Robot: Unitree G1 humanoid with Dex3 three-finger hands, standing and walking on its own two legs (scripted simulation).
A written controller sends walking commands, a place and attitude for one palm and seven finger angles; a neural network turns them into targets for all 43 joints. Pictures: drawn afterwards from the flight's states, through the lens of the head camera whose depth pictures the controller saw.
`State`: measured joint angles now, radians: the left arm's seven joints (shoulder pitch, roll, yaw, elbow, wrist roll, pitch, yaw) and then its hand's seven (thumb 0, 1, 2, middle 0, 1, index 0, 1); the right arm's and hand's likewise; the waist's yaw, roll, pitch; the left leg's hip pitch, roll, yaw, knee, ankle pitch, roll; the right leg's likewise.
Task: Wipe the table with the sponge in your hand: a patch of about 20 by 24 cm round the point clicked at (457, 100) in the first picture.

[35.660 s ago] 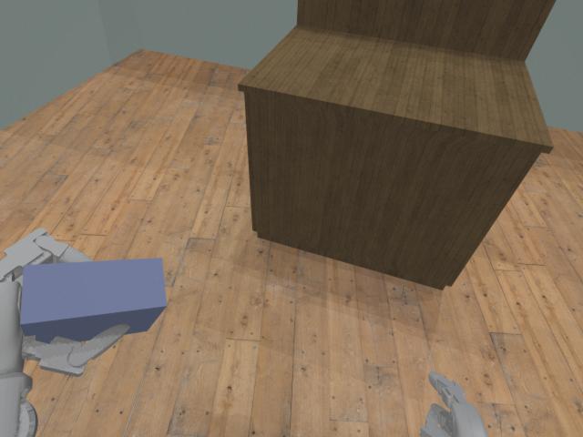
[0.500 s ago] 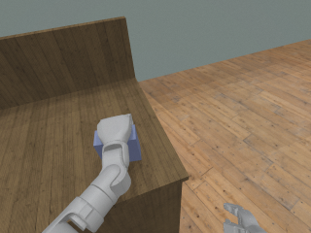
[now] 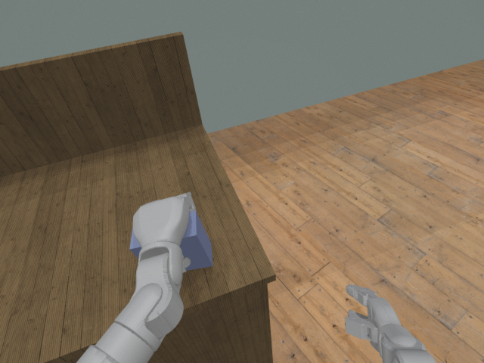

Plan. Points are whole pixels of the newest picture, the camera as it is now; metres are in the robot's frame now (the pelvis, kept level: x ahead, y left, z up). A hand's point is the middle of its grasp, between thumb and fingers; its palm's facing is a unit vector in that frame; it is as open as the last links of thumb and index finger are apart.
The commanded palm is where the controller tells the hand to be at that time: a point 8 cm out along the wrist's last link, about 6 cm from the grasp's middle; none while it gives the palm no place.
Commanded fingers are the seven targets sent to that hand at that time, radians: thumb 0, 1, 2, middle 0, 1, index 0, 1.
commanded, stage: slide back across to the middle lane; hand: left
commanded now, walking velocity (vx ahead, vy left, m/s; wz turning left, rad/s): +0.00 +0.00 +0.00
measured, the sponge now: (178, 250) +0.30 +0.17 +0.03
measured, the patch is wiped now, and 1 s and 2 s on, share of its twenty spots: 1.00 1.00 1.00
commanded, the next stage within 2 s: wipe forward along the middle lane in 0.52 s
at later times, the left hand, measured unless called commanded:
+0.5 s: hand (146, 247) +0.27 +0.20 +0.09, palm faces +0.10 -0.23 -0.97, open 9.4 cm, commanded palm +0.23 +0.22 +0.14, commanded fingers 0.00 0.10 1.30 -1.20 -1.60 -1.20 -1.60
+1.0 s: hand (133, 238) +0.29 +0.24 +0.08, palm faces +0.05 -0.13 -0.99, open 9.4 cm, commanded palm +0.26 +0.25 +0.12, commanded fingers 0.00 0.10 1.30 -1.20 -1.60 -1.20 -1.60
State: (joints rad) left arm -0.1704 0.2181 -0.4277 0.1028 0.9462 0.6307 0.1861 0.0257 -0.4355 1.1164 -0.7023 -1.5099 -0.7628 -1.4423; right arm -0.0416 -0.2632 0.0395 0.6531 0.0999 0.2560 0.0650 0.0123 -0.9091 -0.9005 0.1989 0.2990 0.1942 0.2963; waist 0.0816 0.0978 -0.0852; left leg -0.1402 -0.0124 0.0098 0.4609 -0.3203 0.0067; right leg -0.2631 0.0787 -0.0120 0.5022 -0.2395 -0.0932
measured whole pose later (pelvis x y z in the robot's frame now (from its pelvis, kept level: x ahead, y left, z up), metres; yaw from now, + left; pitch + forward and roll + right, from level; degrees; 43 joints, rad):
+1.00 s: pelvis -0.01 +0.03 +0.00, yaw -3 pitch +0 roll +1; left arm -0.10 0.32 -0.28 0.03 0.95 0.61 0.10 -0.04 -0.49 1.12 -0.79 -1.43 -0.84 -1.35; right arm 0.00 -0.26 0.06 0.67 0.07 0.17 -0.04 0.01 -0.91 -0.90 0.20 0.30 0.20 0.30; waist 0.09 0.09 -0.04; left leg -0.12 -0.06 -0.03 0.43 -0.30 0.03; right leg -0.26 0.07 0.06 0.48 -0.21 -0.06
